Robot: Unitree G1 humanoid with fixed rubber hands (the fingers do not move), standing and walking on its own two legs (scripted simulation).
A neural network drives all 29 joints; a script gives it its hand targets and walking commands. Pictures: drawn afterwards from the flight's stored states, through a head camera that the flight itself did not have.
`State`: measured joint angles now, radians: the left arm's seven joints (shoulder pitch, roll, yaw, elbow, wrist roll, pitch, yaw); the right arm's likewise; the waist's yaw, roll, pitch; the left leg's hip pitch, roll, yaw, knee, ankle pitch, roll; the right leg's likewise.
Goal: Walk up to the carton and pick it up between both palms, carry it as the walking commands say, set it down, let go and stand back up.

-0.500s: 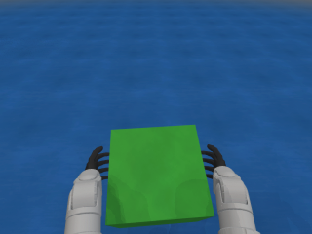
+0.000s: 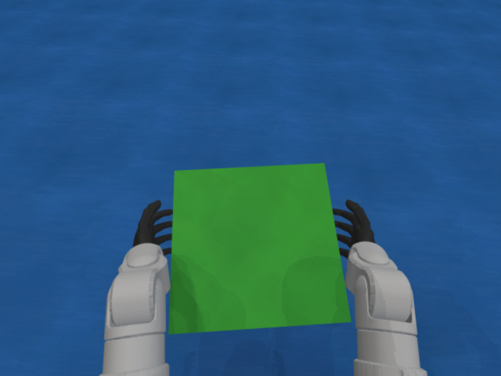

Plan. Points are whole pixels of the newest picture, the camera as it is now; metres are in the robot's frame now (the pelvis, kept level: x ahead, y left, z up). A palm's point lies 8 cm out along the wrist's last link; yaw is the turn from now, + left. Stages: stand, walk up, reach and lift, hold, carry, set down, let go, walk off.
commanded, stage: carry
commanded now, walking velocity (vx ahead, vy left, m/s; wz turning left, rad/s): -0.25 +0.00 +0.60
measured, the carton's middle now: (253, 251) +0.35 -0.02 +0.00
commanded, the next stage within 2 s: none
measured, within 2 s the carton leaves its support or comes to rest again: neither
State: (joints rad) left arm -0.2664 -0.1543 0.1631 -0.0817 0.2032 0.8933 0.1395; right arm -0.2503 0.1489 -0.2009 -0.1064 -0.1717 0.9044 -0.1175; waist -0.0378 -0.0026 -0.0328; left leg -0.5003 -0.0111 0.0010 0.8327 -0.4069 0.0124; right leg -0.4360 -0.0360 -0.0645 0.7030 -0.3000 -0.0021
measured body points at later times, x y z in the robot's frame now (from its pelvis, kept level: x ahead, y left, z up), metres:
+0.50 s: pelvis -0.12 -0.04 +0.02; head -0.12 -0.06 +0.47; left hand +0.10 +0.18 +0.11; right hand +0.17 -0.14 +0.10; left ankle -0.08 +0.08 -0.64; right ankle -0.12 -0.12 -0.71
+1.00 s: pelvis -0.30 -0.07 +0.01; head -0.29 -0.04 +0.46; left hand -0.19 +0.23 +0.08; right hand +0.01 -0.03 +0.09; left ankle -0.30 +0.06 -0.71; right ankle -0.22 -0.18 -0.64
